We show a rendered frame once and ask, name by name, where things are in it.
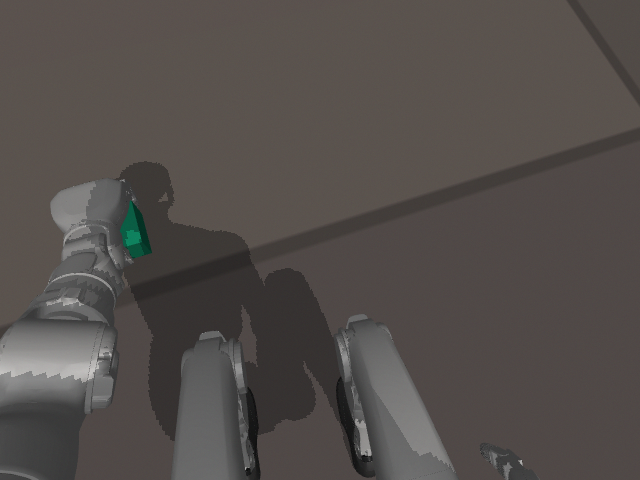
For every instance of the right robot hand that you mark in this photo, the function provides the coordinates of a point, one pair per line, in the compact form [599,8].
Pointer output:
[509,465]

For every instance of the right robot foot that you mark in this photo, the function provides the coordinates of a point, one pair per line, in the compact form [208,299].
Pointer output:
[362,464]

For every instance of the left robot foot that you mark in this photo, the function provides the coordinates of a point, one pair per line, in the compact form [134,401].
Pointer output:
[252,473]

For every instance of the small box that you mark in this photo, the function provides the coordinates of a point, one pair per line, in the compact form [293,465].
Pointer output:
[134,233]

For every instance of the left robot hand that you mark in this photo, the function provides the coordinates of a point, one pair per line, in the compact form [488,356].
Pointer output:
[102,200]

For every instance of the left robot arm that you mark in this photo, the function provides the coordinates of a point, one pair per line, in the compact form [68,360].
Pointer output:
[58,361]

